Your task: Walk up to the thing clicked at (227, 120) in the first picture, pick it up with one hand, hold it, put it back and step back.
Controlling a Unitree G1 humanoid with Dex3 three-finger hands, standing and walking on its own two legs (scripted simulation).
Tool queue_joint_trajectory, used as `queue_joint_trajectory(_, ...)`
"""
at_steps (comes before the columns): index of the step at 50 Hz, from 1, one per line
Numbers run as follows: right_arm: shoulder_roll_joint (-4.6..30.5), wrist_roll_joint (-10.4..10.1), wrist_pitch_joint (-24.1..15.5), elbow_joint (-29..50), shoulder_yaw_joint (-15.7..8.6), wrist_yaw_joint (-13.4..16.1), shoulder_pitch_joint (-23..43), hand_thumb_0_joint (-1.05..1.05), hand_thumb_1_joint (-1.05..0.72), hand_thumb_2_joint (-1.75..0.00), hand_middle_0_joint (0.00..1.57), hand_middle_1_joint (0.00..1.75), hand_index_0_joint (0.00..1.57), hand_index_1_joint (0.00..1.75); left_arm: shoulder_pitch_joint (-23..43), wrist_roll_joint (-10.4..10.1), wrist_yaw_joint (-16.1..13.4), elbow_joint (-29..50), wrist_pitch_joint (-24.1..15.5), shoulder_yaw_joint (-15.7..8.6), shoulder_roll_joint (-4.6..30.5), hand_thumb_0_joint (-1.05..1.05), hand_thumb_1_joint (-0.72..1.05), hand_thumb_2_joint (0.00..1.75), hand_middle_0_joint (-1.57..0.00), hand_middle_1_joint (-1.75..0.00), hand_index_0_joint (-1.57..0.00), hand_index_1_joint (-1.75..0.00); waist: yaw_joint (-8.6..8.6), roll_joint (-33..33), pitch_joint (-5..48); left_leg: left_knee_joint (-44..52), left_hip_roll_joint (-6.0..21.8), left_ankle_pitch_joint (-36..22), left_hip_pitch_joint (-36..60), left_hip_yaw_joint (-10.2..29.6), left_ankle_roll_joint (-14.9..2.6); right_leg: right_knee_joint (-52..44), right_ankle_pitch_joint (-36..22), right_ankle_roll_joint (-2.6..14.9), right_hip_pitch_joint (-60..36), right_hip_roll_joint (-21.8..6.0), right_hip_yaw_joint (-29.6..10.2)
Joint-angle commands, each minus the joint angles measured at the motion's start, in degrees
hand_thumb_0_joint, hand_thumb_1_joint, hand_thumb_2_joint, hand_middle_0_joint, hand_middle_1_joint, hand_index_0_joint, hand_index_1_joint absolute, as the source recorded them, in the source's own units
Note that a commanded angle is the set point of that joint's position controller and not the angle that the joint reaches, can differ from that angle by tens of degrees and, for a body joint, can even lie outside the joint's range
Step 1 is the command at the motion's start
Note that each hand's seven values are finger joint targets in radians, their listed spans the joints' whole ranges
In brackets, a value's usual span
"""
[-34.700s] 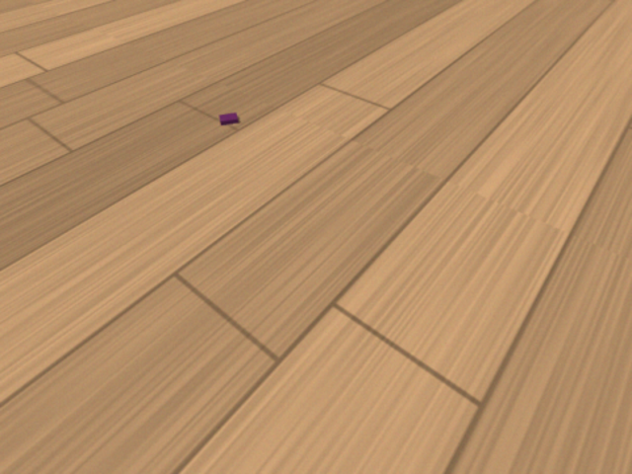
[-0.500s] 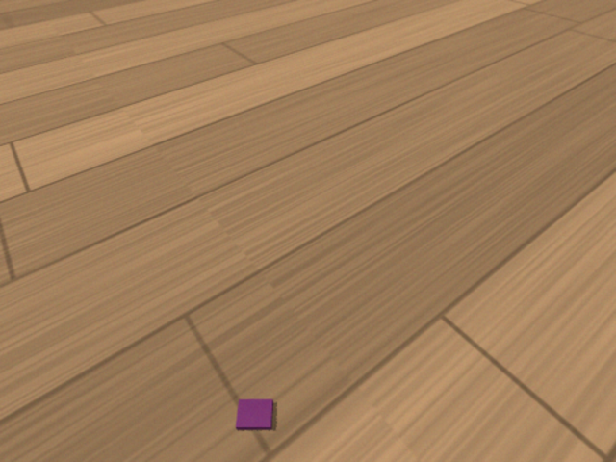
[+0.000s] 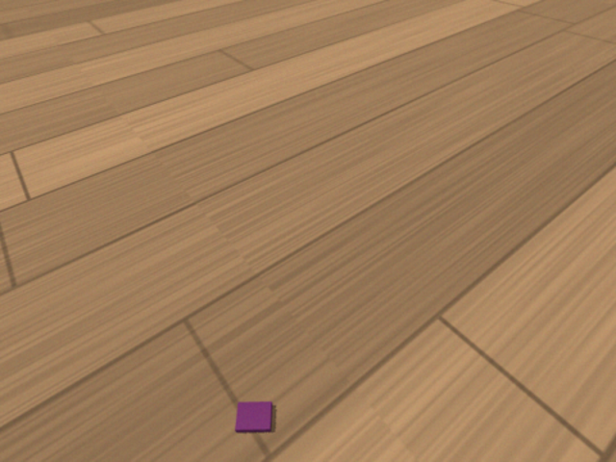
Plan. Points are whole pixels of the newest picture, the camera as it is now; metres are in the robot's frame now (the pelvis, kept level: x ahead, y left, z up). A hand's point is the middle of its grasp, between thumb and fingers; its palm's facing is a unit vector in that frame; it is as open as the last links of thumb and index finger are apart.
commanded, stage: stand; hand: left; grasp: from above
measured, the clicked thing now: (254, 416) +0.43 +0.22 -0.77
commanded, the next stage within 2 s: step back in 1.44 s
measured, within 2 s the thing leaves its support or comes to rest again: neither
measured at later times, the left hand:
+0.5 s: hand out of the picture +0.08 +0.24 -0.16, palm faces +0.01 -0.94 -0.33, open 7.4 cm
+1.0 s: hand out of the picture +0.09 +0.24 -0.16, palm faces -0.01 -0.94 -0.34, open 7.4 cm
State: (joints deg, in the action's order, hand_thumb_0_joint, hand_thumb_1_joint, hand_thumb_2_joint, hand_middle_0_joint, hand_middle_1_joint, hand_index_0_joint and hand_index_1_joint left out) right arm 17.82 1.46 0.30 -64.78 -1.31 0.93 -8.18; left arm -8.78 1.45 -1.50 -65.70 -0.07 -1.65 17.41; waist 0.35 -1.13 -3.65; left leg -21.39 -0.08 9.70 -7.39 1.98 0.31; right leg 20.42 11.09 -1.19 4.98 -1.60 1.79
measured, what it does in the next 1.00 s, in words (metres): stands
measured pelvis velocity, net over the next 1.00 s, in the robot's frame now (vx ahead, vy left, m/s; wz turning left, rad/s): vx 0.02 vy -0.01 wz -0.01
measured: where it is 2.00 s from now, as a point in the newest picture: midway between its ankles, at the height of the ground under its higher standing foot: outside the picture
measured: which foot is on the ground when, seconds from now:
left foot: down 0.00-1.00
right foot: down 0.00-1.00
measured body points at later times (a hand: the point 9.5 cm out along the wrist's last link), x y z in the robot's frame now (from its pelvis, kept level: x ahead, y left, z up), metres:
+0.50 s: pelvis +0.01 -0.01 +0.00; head +0.02 -0.01 +0.45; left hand +0.08 +0.29 -0.13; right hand +0.08 -0.29 -0.14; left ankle +0.03 +0.12 -0.75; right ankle +0.01 -0.13 -0.75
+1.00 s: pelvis +0.02 -0.01 +0.00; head +0.03 -0.01 +0.45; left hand +0.10 +0.29 -0.13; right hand +0.09 -0.30 -0.14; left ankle +0.03 +0.12 -0.75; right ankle +0.01 -0.13 -0.75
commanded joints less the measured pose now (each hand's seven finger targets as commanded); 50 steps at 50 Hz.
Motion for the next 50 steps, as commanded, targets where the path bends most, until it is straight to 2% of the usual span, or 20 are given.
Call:
queue_joint_trajectory(1, 10.52, -0.2, -1.44, 3.0, -1.74, 0.34, 2.48, 0.0, -0.9, -0.9, 0.2, 0.3, 0.2, 0.3, 2.28, -0.03, -0.31, 2.65, -1.18, -2.11, 11.75, 0.0, 0.9, 0.9, -0.2, -0.3, -0.2, -0.3, 0.22, 0.92, 1.24, 4.93, 5.75, 0.74, -1.49, 5.21, -1.57, -5.18, 0.66, 1.66, 1.54, -5.42, -5.63)
queue_joint_trajectory(4, 10.88, -0.24, -1.41, 2.88, -1.67, 0.37, 3.04, 0.0, -0.9, -0.9, 0.2, 0.3, 0.2, 0.3, 2.33, -0.05, -0.29, 2.37, -1.12, -2.03, 11.75, 0.0, 0.9, 0.9, -0.2, -0.3, -0.2, -0.3, 0.34, 0.79, 0.81, 5.26, 5.67, 0.97, -1.76, 5.34, -1.42, -5.19, 1.03, 1.6, 1.74, -5.12, -5.35)
queue_joint_trajectory(12, 11.14, -0.36, -1.63, 2.27, -1.23, 0.48, 2.39, 0.0, -0.9, -0.9, 0.2, 0.3, 0.2, 0.3, 2.9, -0.43, -0.23, 2.13, -1.31, -2.08, 11.84, 0.0, 0.9, 0.9, -0.2, -0.3, -0.2, -0.3, 0.13, 1.21, 2.87, 4.52, 6.33, -4.98, 0.58, 4.69, -1.68, -4.95, -4.62, 1.77, 0.15, -5.64, -5.63)
queue_joint_trajectory(17, 11.34, -0.41, -1.56, 2.12, -1.09, 0.49, 2.73, 0.0, -0.9, -0.9, 0.2, 0.3, 0.2, 0.3, 3.22, -0.38, -0.09, 1.89, -1.31, -2.05, 11.79, 0.0, 0.9, 0.9, -0.2, -0.3, -0.2, -0.3, -0.03, 1.32, 2.41, 4.43, 6.41, -5.54, 0.84, 4.37, -1.59, -5.41, -4.85, 1.61, 0.6, -5.41, -5.44)
queue_joint_trajectory(31, 12.27, -0.49, -1.77, 2.37, -1.13, 0.57, 3.83, 0.0, -0.9, -0.9, 0.2, 0.3, 0.2, 0.3, 4.64, -0.51, 0.02, 2.69, -1.41, -2.19, 12.33, 0.0, 0.9, 0.9, -0.2, -0.3, -0.2, -0.3, -0.18, 1.37, 4.69, 4.05, 7.08, -10.78, 2.2, 4.0, -1.61, -4.74, -10.18, 1.57, -0.95, -5.8, -5.16)
queue_joint_trajectory(37, 12.23, -0.46, -1.7, 2.36, -0.99, 0.35, 4.34, 0.0, -0.9, -0.9, 0.2, 0.3, 0.2, 0.3, 5.05, -0.41, 0.19, 2.71, -1.37, -2.08, 12.63, 0.0, 0.9, 0.9, -0.2, -0.3, -0.2, -0.3, -0.12, 1.25, 3.0, 5.19, 7.02, -6.8, 0.97, 4.24, -1.37, -5.59, -5.41, 1.55, -0.07, -5.56, -5.08)
queue_joint_trajectory(40, 12.45, -0.52, -1.78, 2.38, -1.0, 0.33, 4.44, 0.0, -0.9, -0.9, 0.2, 0.3, 0.2, 0.3, 5.29, -0.51, 0.25, 2.96, -1.47, -2.08, 12.82, 0.0, 0.9, 0.9, -0.2, -0.3, -0.2, -0.3, -0.25, 0.97, 3.98, 4.58, 7.21, -8.73, 1.54, 4.01, -1.47, -5.46, -7.51, 1.79, -0.72, -5.81, -5.3)
queue_joint_trajectory(44, 12.73, -0.51, -1.87, 2.4, -1.07, 0.27, 4.96, 0.0, -0.9, -0.9, 0.2, 0.3, 0.2, 0.3, 4.69, -0.52, 0.38, 3.04, -1.48, -1.89, 12.7, 0.0, 0.9, 0.9, -0.2, -0.3, -0.2, -0.3, 0.03, 0.33, 4.19, 4.95, 7.22, -7.89, 1.5, 4.03, -1.47, -5.36, -7.16, 1.86, -0.84, -5.83, -5.27)
queue_joint_trajectory(45, 12.51, -0.63, -1.89, 2.28, -0.93, 0.25, 4.33, 0.0, -0.9, -0.9, 0.2, 0.3, 0.2, 0.3, 4.98, -0.57, 0.4, 3.05, -1.43, -1.94, 12.72, 0.0, 0.9, 0.9, -0.2, -0.3, -0.2, -0.3, -0.34, 0.62, 3.89, 5.31, 6.95, -7.17, 0.9, 3.98, -1.29, -5.46, -7.03, 1.87, -0.85, -5.84, -5.47)
queue_joint_trajectory(50, 12.85, -0.62, -1.93, 2.31, -0.99, 0.14, 4.69, 0.0, -0.9, -0.9, 0.2, 0.3, 0.2, 0.3, 4.62, -0.59, 0.43, 3.14, -1.51, -1.8, 12.82, 0.0, 0.9, 0.9, -0.2, -0.3, -0.2, -0.3, -0.05, 0.87, 4.24, 5.03, 7.25, -9.0, 2.13, 4.1, -1.37, -5.3, -7.28, 1.77, -0.34, -5.67, -5.1)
